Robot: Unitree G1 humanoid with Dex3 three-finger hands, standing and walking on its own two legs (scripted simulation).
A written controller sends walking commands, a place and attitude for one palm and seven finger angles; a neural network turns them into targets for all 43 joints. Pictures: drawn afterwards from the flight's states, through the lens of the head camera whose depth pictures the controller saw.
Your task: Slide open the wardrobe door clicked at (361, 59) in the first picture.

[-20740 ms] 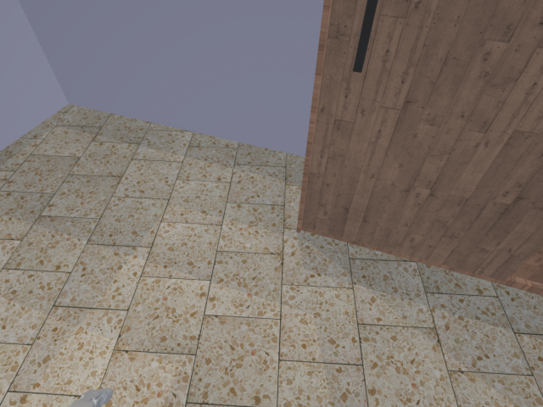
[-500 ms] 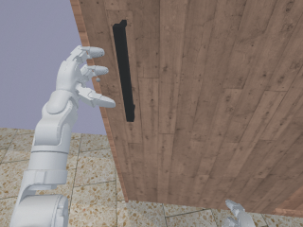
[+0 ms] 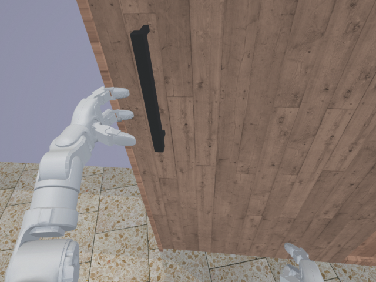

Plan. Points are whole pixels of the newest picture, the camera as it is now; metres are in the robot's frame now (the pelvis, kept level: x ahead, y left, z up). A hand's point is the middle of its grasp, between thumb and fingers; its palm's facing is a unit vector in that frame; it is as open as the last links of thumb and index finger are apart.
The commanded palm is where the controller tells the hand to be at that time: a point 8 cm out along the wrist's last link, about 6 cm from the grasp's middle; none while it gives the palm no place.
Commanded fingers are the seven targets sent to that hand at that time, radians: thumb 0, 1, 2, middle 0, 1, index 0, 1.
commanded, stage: move the hooked fingers beside the handle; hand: left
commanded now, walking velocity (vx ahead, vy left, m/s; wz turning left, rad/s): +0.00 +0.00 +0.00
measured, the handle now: (153, 96) +0.45 +0.10 +0.21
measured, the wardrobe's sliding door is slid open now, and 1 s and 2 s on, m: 0.00 0.00 0.00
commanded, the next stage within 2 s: feel for the door with the fingertips in 1.34 s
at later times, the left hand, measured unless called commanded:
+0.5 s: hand (123, 120) +0.36 +0.14 +0.21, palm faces -0.06 -1.00 -0.01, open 14.0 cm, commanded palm +0.36 +0.21 +0.23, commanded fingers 0.00 -0.50 0.30 -0.30 -1.20 -0.30 -1.20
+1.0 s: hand (117, 96) +0.39 +0.16 +0.24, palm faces +0.02 -1.00 -0.03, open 14.0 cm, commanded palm +0.36 +0.20 +0.22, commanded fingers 0.00 -0.50 0.30 -0.30 -1.20 -0.30 -1.20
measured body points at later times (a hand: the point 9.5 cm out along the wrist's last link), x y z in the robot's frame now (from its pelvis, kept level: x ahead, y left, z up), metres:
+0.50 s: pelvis +0.00 +0.02 +0.00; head -0.01 +0.00 +0.45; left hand +0.36 +0.20 +0.21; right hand +0.18 -0.22 -0.09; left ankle +0.01 +0.11 -0.74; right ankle -0.04 -0.07 -0.74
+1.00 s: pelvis +0.01 +0.01 +0.00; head -0.03 -0.01 +0.45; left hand +0.39 +0.21 +0.25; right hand +0.16 -0.23 -0.10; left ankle +0.01 +0.11 -0.74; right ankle -0.04 -0.07 -0.74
